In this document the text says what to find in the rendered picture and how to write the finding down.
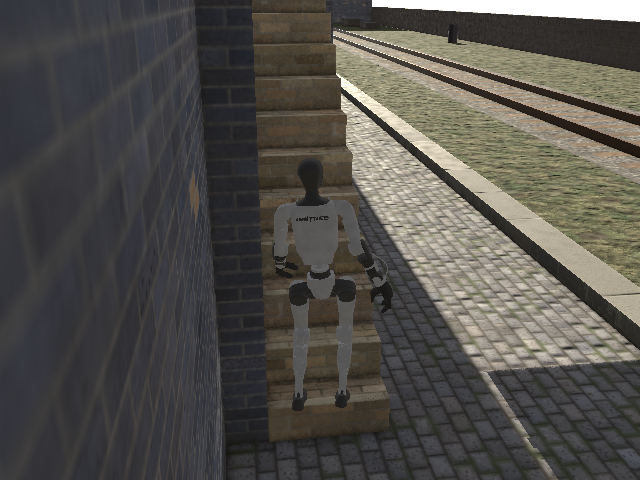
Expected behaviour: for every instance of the stairs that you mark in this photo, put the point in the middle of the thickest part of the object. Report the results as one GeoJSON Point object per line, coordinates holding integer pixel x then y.
{"type": "Point", "coordinates": [299, 116]}

